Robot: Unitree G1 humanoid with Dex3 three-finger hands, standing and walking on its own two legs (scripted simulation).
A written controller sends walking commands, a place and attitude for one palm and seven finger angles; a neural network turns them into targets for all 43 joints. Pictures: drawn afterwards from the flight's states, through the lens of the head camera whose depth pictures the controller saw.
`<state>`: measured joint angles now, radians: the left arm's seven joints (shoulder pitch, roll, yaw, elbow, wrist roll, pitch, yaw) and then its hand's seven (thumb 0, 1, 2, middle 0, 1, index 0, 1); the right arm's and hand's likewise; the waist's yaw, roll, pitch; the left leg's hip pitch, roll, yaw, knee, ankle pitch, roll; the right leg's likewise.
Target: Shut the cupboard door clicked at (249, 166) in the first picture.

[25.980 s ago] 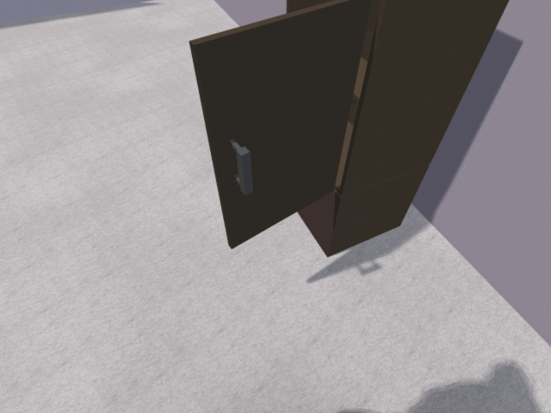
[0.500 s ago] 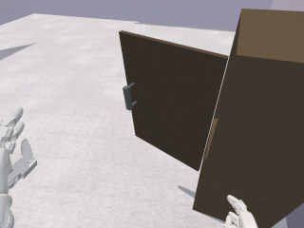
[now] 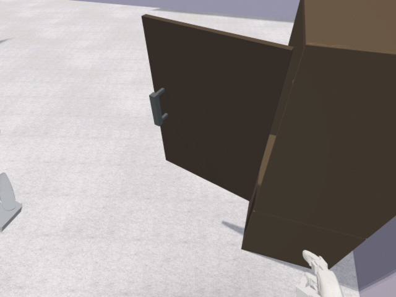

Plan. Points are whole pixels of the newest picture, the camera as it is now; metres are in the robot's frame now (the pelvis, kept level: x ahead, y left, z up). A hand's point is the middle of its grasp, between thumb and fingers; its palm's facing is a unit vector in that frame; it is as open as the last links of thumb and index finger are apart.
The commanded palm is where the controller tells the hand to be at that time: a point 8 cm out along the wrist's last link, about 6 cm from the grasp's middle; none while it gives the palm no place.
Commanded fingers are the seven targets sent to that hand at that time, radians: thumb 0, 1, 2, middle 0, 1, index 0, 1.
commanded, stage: step back with the hand held close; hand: left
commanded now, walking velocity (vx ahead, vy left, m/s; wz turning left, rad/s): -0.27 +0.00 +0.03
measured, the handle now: (160, 106) +0.69 +0.17 -0.01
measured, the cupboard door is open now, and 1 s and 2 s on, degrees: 75 75 75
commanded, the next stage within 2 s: stop stepping back and stand still in 1.12 s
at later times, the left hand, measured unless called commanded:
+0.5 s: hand (7, 236) +0.16 +0.26 +0.18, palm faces +0.49 -0.74 -0.46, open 7.4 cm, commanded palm +0.09 +0.29 +0.19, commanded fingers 0.00 0.90 0.90 -0.20 -0.30 -0.20 -0.30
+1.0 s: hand (50, 285) +0.11 +0.18 +0.17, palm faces +0.29 -0.84 -0.46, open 7.4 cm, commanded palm +0.02 +0.25 +0.19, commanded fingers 0.00 0.90 0.90 -0.20 -0.30 -0.20 -0.30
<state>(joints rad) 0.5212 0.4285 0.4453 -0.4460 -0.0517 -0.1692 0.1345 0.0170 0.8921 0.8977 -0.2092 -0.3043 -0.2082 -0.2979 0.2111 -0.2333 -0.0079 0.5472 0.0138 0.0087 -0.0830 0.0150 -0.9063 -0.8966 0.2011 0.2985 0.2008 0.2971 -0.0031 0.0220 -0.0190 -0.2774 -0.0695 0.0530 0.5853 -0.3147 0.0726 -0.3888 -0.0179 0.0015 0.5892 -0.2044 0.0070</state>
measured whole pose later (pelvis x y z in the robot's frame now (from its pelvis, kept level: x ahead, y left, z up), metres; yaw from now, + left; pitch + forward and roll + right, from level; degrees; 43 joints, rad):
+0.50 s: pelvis -0.05 -0.01 -0.01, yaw +2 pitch +0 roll +0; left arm 0.47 0.41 0.47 -0.47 0.00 -0.25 0.16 0.01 0.89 0.90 -0.21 -0.30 -0.21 -0.30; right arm 0.25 -0.24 -0.01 0.57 0.01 -0.04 -0.06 0.02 -0.90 -0.90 0.20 0.30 0.20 0.30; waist -0.03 -0.01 -0.01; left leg -0.43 -0.04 0.04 0.76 -0.37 0.06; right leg -0.49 0.00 -0.01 0.66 -0.18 -0.01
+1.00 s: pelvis -0.13 -0.05 +0.00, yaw -3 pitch +5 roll -3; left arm 0.45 0.42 0.39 -0.55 -0.05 -0.23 0.12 0.02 0.90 0.90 -0.20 -0.30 -0.20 -0.30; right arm 0.02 -0.15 0.02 0.60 -0.01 -0.11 -0.03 0.01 -0.90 -0.90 0.21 0.30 0.21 0.30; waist 0.01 0.02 0.07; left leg -0.55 0.11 0.06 0.50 -0.03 0.00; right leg -0.19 0.09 0.00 0.45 -0.36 -0.04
